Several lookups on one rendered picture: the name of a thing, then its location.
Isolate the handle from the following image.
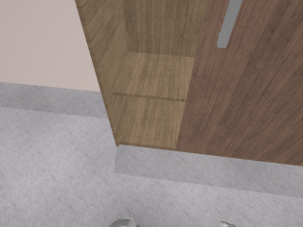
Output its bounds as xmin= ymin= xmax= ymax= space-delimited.
xmin=217 ymin=0 xmax=242 ymax=48

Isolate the wardrobe door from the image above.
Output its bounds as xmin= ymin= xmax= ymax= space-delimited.
xmin=175 ymin=0 xmax=303 ymax=165

